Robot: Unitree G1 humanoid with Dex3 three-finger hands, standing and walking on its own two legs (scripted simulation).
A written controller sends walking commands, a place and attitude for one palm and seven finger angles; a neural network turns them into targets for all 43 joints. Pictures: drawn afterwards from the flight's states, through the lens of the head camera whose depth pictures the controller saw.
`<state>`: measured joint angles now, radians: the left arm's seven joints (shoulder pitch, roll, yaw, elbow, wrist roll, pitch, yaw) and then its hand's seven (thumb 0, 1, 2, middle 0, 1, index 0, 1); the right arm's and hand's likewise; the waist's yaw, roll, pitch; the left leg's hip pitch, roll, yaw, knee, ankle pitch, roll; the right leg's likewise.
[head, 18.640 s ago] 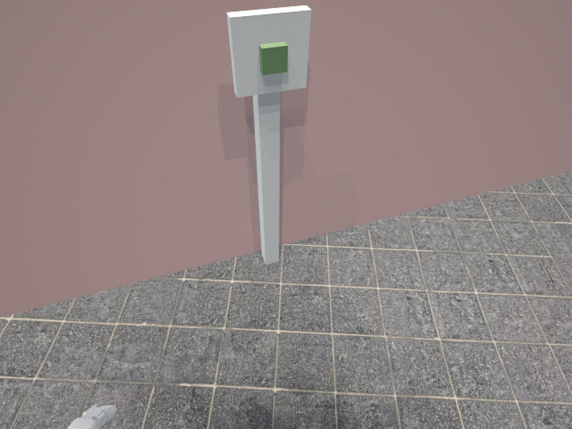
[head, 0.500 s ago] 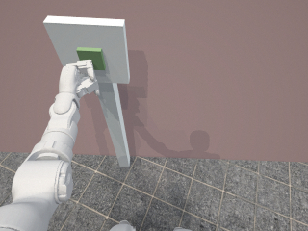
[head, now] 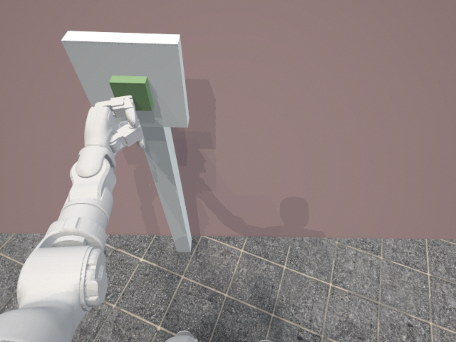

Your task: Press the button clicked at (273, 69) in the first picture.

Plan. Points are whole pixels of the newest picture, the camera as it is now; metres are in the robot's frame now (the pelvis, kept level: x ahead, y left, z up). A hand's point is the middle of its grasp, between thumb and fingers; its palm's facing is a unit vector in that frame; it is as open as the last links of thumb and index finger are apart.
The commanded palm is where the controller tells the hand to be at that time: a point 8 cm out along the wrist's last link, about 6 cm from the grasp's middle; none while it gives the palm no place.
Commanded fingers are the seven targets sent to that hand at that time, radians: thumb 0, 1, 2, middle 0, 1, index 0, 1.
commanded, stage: pull the fist back off the button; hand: left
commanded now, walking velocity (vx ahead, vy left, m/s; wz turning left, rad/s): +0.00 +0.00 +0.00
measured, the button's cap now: (133, 92) +0.52 +0.16 +0.15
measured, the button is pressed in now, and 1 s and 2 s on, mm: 2 0 0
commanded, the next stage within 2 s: draw the hand back to the body in 0.76 s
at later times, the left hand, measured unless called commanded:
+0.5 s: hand (131, 159) +0.39 +0.15 +0.12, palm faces +0.00 -1.00 -0.01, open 3.1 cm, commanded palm +0.36 +0.20 +0.12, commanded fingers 0.00 0.90 0.90 -1.30 -1.50 -1.30 -1.50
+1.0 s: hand (129, 174) +0.35 +0.14 +0.13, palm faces -0.03 -1.00 -0.03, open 3.1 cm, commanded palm +0.32 +0.21 +0.13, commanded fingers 0.00 0.90 0.90 -1.30 -1.50 -1.30 -1.50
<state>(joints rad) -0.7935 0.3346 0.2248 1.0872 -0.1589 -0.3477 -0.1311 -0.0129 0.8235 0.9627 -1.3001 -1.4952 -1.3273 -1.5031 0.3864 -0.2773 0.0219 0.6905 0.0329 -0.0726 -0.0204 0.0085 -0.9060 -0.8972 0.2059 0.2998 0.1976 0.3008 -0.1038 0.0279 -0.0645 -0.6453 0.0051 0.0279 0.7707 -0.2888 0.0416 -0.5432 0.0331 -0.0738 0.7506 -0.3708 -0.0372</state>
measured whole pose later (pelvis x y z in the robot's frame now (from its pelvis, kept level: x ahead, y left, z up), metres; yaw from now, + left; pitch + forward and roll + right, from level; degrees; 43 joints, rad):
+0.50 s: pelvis +0.03 +0.00 +0.01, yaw +0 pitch +5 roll -1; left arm -0.28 0.22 0.14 0.42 -0.20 -0.19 -0.12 0.02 0.90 0.90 -1.30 -1.50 -1.30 -1.50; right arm 0.27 -0.26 0.02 0.56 0.05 -0.04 -0.01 0.01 -0.91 -0.90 0.21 0.30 0.20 0.30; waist -0.01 0.03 -0.07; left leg -0.47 0.00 0.04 0.70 -0.32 0.04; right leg -0.37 0.03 -0.05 0.68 -0.39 -0.04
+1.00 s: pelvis +0.02 -0.01 +0.02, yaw +0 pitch +2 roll +0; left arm -0.14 0.23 0.12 0.25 -0.23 -0.10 -0.16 0.02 0.90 0.90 -1.30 -1.50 -1.30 -1.50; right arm 0.25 -0.25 0.05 0.58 0.05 -0.03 -0.04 0.01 -0.91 -0.90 0.21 0.30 0.20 0.30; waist -0.01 0.05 -0.07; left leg -0.40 -0.01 0.03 0.65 -0.29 0.03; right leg -0.31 0.03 -0.06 0.64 -0.37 -0.05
